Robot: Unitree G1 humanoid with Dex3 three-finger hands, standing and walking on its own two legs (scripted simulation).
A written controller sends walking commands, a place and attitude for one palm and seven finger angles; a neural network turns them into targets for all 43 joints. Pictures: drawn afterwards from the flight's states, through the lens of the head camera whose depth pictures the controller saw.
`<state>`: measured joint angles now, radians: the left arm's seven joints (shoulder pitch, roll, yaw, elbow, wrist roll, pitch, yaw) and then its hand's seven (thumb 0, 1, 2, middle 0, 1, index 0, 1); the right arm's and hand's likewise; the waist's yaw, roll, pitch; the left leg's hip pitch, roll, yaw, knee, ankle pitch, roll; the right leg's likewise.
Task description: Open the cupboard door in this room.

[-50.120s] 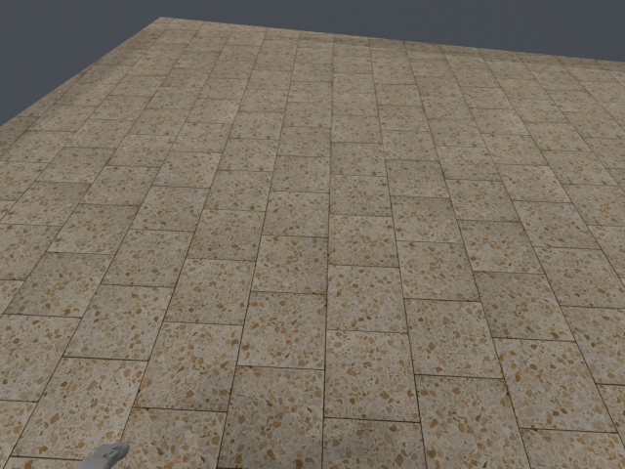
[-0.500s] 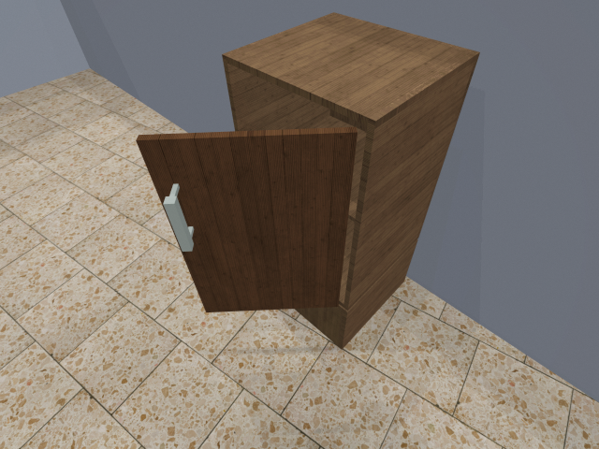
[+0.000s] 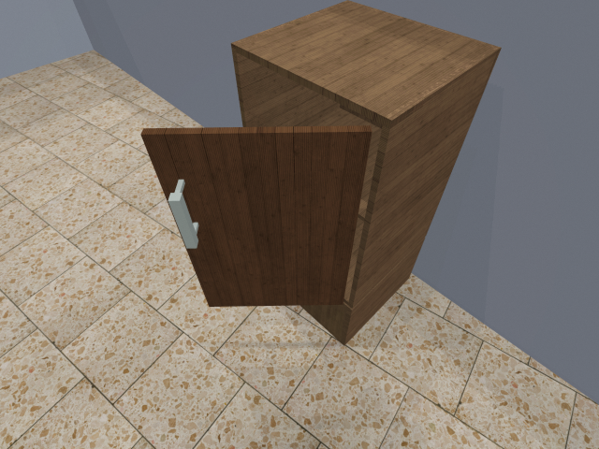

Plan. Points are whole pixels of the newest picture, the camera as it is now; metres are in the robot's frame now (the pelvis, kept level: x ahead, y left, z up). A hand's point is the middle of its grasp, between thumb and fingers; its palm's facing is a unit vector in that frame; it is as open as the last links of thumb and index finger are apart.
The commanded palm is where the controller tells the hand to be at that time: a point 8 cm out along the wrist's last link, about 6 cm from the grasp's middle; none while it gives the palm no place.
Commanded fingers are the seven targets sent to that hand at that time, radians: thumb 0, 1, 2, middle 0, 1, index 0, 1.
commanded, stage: raise the hand with hooked fingers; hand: left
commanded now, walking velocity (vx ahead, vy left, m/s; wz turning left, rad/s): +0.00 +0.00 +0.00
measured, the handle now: (186, 214) +0.53 +0.27 -0.05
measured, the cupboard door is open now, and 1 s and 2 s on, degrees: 46 46 46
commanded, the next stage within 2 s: none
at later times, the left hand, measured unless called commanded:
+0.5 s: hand (150, 444) +0.14 +0.21 -0.07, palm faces +0.26 -0.96 -0.08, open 9.6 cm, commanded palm +0.14 +0.26 -0.06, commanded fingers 0.00 0.20 0.60 -0.25 -0.75 -0.25 -0.75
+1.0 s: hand (138, 397) +0.19 +0.25 -0.06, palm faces +0.07 -1.00 -0.06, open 12.6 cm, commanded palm +0.17 +0.30 -0.05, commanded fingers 0.00 -0.38 0.35 -0.29 -1.12 -0.29 -1.12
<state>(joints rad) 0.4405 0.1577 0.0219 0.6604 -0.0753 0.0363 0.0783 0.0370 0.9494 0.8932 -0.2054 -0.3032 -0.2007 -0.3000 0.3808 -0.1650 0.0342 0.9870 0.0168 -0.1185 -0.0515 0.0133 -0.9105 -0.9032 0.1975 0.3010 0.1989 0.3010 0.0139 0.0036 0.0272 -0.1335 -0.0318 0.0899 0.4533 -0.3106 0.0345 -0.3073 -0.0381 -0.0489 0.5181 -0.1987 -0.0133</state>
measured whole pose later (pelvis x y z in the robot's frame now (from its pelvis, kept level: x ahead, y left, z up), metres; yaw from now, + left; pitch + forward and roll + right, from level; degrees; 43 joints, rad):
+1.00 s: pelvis -0.03 +0.00 -0.09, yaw +3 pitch +17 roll -2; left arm 0.26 0.30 0.30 0.19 -0.32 -0.45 -0.37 0.00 -0.16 0.44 -0.27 -0.98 -0.27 -0.98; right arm 0.28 -0.30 -0.01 0.56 0.03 -0.22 -0.04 0.02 -0.90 -0.90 0.20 0.30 0.20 0.30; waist -0.02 0.00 -0.14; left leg -0.92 -0.01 0.02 1.21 -0.59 0.05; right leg -1.01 -0.06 -0.11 1.12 -0.41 -0.02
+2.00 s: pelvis -0.02 +0.00 -0.08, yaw +3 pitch +18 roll -2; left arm 0.01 0.40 0.43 0.41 -0.36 -0.38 -0.50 -0.01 -0.50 0.30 -0.30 -1.20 -0.30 -1.20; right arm 0.27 -0.28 0.03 0.52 0.02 -0.16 -0.03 0.01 -0.90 -0.90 0.20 0.30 0.20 0.30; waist -0.02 0.01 -0.13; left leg -0.86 0.01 0.01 1.14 -0.58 0.03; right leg -0.96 -0.03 -0.12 1.04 -0.39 -0.03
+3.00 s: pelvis -0.02 +0.01 -0.09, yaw +1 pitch +22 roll -3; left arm -0.48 0.51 0.51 0.84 -0.26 -0.40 -0.50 -0.01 -0.50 0.30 -0.30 -1.20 -0.30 -1.20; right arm 0.32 -0.28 0.04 0.57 0.01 -0.07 -0.03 0.01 -0.90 -0.90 0.20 0.30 0.20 0.30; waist -0.08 0.00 -0.13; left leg -0.97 0.02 0.03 1.17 -0.58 0.05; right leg -1.06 -0.03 -0.10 1.05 -0.37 -0.01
